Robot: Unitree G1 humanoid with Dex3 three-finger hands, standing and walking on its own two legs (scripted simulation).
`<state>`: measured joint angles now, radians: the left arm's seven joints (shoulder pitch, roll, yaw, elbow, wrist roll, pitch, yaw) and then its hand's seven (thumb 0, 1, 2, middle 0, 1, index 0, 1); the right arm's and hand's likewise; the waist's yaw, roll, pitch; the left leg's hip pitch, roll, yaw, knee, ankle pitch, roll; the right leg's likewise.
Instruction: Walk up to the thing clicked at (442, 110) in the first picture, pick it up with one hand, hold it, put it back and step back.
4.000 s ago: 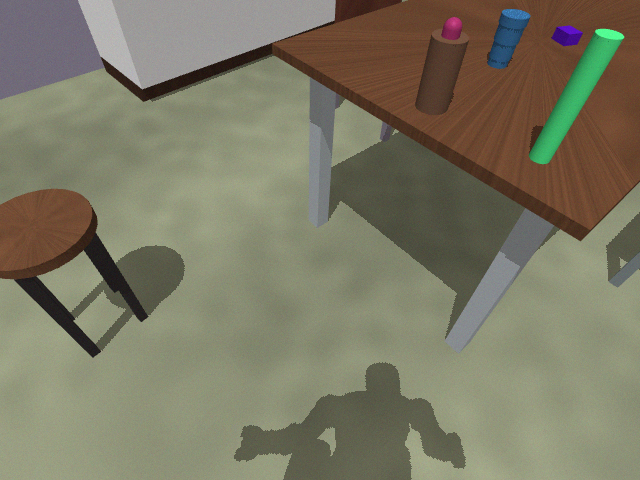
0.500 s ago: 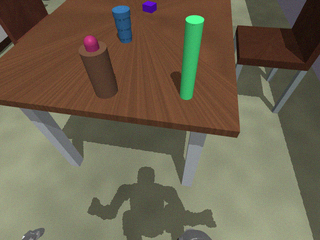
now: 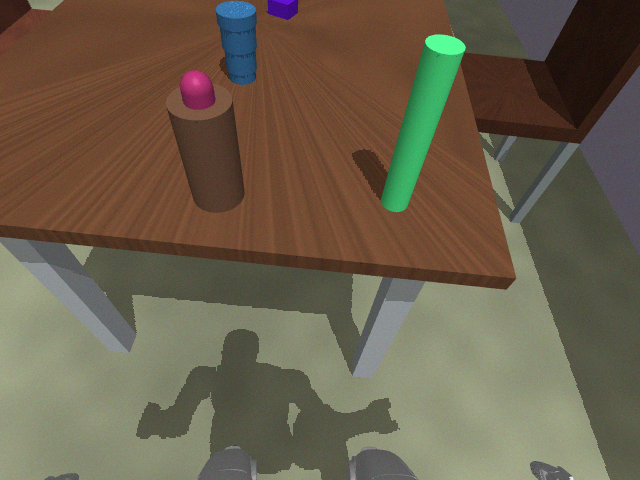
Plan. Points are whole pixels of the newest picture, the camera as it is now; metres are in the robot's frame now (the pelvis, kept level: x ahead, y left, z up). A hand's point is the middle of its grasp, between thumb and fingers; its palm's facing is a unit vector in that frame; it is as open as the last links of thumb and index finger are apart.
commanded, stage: walk up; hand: left
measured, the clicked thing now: (208, 142) +0.50 +0.17 +0.12
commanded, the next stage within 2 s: stand in 1.54 s
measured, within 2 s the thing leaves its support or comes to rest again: neither
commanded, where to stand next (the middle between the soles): +0.08 -0.03 m, yaw -2 degrees
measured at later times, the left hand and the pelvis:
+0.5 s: hand out of the picture +0.12 +0.25 -0.13, palm faces -0.08 -0.92 -0.38, open 7.3 cm; pelvis +0.00 -0.01 +0.01, yaw -4 degrees
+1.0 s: hand (134, 468) +0.14 +0.23 -0.11, palm faces -0.04 -0.95 -0.31, open 7.3 cm; pelvis +0.02 -0.01 +0.04, yaw -3 degrees
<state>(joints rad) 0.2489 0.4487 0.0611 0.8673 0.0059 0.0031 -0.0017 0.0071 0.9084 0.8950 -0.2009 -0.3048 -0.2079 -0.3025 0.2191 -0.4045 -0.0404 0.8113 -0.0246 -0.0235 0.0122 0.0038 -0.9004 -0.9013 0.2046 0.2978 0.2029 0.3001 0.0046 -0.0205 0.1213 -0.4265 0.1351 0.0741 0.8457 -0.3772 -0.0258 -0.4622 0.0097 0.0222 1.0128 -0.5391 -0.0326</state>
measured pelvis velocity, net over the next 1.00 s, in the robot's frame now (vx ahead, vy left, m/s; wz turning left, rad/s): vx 0.02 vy -0.01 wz -0.06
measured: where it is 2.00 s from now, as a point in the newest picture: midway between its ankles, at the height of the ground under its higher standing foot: outside the picture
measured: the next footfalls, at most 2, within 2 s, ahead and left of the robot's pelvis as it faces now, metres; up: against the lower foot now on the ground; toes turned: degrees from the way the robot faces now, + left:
right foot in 0.06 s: +0.06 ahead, -0.13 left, +0.00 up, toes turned -4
